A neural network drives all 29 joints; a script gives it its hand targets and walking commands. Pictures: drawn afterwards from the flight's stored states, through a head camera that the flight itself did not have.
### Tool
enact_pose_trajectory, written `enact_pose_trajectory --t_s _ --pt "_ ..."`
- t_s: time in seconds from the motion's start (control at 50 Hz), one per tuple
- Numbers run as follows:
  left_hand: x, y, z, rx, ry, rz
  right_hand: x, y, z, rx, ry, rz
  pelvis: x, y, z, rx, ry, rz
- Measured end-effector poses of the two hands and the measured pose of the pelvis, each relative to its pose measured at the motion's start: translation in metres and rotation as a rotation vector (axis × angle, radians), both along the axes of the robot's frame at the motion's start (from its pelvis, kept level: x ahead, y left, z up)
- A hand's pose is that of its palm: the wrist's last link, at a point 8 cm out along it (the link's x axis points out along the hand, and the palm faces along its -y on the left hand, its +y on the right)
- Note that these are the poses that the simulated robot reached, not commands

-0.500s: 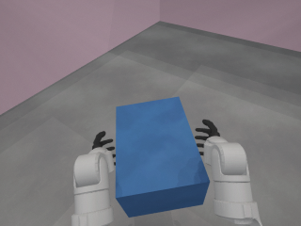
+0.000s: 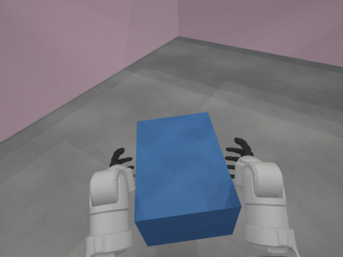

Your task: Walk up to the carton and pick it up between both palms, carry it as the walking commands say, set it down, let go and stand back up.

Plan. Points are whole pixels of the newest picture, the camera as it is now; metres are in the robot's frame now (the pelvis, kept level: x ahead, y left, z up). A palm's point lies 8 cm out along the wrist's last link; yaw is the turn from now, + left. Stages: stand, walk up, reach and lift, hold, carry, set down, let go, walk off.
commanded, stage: carry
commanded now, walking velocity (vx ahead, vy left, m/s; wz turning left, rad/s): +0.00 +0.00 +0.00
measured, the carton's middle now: (180, 173) +0.35 +0.01 +0.00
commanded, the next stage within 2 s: hold in 1.88 s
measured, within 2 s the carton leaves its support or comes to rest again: neither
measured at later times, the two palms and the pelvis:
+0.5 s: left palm (139, 179) +0.28 +0.10 +0.08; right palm (268, 173) +0.28 -0.18 +0.09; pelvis +0.00 -0.04 -0.01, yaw +0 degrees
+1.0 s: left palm (142, 164) +0.32 +0.10 +0.08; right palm (262, 156) +0.33 -0.19 +0.08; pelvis +0.04 -0.04 +0.00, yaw +0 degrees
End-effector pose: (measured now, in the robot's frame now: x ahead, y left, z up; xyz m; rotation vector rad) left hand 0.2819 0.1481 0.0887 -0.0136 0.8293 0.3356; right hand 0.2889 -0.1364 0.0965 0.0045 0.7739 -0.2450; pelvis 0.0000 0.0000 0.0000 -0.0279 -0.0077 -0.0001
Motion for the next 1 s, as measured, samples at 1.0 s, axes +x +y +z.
enact_pose_trajectory --t_s 1.0 --pt "0.04 -0.049 -0.012 0.016 -0.01 -0.046 0.038 -0.051 -0.014 0.008 -0.019 0.02 0.038 -0.044 0.0 0.031 0.021 0.0"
